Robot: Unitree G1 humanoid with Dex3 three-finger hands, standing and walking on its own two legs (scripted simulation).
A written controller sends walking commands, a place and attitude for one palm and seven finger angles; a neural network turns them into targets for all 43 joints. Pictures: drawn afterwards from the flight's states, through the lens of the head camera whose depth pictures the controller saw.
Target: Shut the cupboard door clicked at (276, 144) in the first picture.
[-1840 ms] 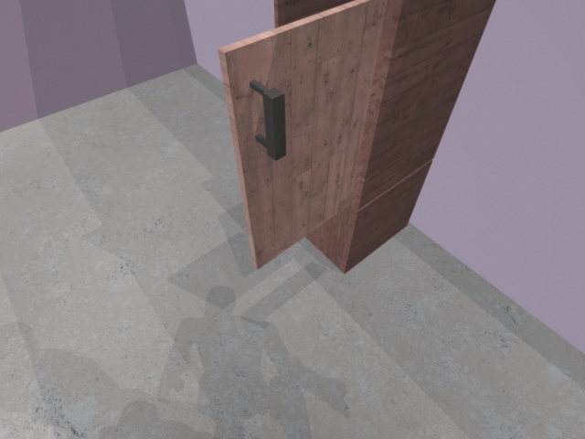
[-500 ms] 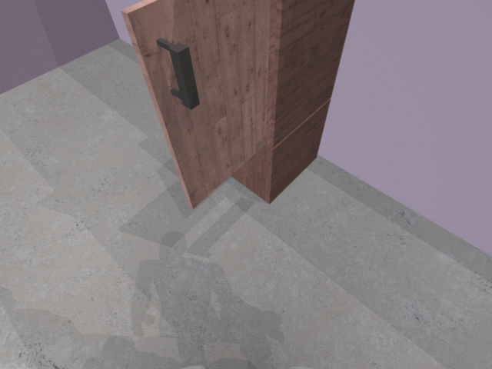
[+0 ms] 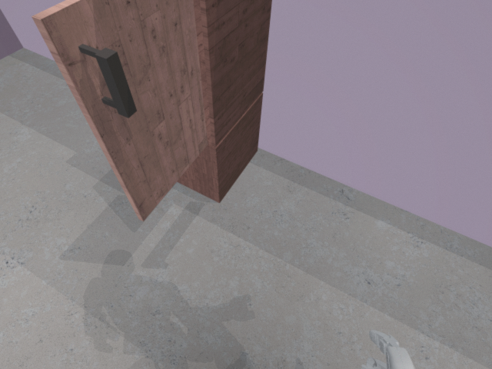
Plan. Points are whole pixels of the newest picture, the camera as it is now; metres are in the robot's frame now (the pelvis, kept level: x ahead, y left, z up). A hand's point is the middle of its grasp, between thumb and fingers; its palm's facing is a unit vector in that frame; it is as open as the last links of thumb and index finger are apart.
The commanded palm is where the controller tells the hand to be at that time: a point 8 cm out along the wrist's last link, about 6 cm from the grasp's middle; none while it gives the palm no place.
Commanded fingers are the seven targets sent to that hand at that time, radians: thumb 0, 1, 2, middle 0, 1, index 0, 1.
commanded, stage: walk around to get in front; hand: left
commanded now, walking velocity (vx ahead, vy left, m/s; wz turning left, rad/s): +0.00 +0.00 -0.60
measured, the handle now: (107, 81) +0.53 +0.31 +0.14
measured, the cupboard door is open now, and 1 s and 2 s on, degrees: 91 91 91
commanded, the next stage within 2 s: none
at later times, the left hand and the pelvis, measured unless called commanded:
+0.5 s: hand (172, 360) +0.14 +0.15 -0.16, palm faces -0.33 -0.91 -0.27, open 7.3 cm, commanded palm none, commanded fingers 0.00 0.90 0.90 -0.20 -0.30 -0.20 -0.30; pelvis -0.02 -0.02 +0.00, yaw -19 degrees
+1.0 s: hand (220, 335) +0.19 +0.07 -0.16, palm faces -0.58 -0.77 -0.28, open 7.3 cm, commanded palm none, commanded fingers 0.00 0.90 0.90 -0.20 -0.30 -0.20 -0.30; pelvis -0.02 -0.03 -0.01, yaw -37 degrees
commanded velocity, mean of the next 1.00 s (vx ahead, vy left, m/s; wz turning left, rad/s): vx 0.00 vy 0.00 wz -0.60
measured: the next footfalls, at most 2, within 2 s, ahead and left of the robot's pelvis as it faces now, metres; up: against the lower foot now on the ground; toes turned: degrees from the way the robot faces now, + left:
right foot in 0.30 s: +0.02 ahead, -0.15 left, +0.00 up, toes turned -16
left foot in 0.60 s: +0.09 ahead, +0.09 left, +0.00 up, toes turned -20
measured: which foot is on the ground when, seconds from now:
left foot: down 0.00-0.30, up 0.32-0.58, down 0.60-0.92, up 0.94-1.00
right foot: up 0.00-0.28, down 0.30-0.60, up 0.62-0.90, down 0.92-1.00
